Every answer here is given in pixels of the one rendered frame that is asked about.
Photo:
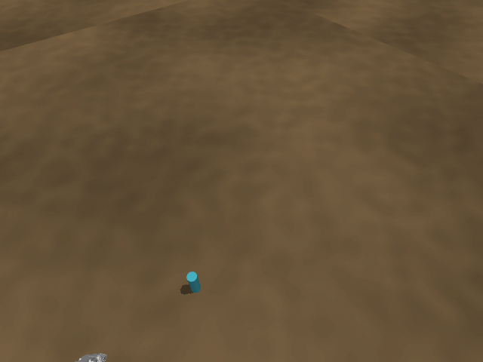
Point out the can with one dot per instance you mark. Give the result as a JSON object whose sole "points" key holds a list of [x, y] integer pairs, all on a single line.
{"points": [[193, 282]]}

